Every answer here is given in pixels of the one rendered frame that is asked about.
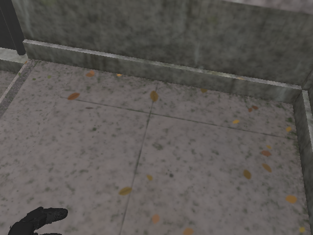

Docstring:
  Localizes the left robot hand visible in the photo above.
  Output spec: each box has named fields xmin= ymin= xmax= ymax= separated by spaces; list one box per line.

xmin=8 ymin=207 xmax=68 ymax=235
